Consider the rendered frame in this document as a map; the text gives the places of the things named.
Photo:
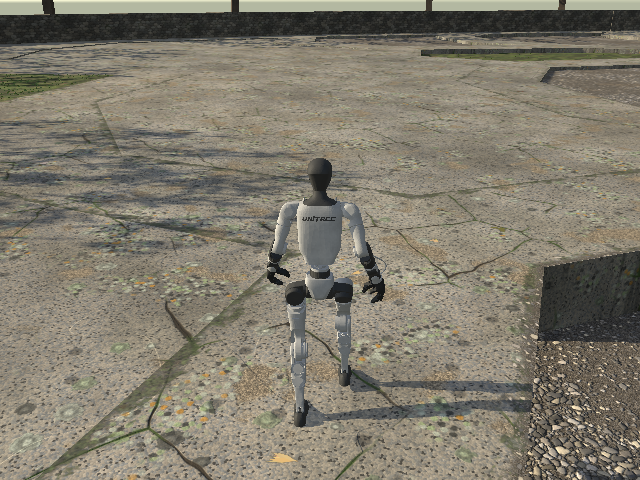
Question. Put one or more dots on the robot left hand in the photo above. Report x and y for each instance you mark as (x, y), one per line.
(281, 271)

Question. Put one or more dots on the left robot foot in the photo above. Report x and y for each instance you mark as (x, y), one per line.
(300, 418)

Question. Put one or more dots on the right robot upper arm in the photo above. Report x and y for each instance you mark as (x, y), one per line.
(352, 212)

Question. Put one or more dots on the left robot forearm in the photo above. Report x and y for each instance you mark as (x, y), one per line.
(273, 259)

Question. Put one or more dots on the left robot upper arm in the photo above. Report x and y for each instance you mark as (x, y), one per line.
(287, 212)

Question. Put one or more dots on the robot right hand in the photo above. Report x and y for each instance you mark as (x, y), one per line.
(380, 288)

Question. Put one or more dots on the right robot forearm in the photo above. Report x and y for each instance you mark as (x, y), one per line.
(371, 267)

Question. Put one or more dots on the robot right shin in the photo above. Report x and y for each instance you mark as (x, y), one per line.
(344, 345)

